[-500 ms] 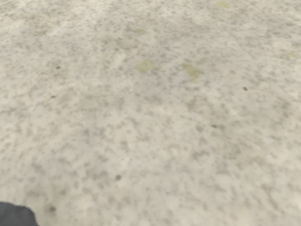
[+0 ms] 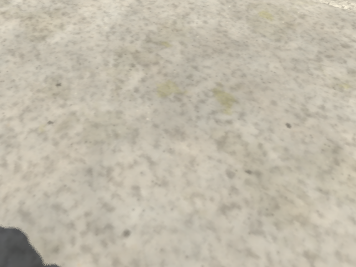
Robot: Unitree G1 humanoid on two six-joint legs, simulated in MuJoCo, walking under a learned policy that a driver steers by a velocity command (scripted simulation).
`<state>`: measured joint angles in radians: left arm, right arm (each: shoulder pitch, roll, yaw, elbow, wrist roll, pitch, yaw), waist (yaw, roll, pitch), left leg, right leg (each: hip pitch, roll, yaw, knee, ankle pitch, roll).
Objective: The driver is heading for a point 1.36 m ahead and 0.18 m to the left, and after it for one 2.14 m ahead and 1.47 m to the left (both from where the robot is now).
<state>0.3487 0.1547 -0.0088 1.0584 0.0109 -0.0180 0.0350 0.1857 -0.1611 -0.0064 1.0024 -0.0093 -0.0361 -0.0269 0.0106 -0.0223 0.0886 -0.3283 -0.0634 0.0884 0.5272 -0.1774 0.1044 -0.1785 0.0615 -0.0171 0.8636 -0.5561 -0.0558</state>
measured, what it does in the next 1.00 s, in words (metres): walks ahead: right foot, then left foot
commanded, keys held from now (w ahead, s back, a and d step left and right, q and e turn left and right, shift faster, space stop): no key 0.48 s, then w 0.30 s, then no key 0.22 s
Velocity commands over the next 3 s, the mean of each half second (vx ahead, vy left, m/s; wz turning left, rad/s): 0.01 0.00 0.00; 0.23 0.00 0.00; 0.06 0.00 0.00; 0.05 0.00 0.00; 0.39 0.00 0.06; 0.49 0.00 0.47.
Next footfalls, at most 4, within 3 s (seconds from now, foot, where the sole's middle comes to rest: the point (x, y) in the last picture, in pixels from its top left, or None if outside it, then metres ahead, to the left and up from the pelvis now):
0.18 right None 0.03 -0.12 -0.76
0.80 left None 0.18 0.09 -0.76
1.20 right None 0.33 -0.07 -0.76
2.18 right None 0.44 -0.11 -0.76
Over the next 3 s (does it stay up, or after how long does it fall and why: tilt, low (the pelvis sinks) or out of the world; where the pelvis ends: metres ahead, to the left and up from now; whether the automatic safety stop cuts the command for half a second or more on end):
stays up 0.73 0.04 0.02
